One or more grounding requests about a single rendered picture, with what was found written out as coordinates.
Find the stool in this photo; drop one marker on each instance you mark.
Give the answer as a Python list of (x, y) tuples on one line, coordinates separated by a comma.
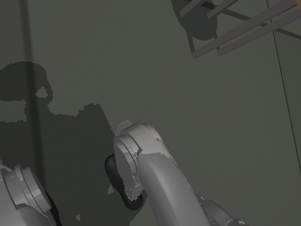
[(255, 21)]

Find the right robot foot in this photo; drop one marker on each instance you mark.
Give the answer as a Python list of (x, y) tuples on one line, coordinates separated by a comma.
[(117, 183)]

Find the right robot hand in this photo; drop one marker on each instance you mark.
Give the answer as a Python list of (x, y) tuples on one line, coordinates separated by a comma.
[(214, 212)]

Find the left robot foot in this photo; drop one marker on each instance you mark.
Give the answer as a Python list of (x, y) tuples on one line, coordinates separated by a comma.
[(54, 211)]

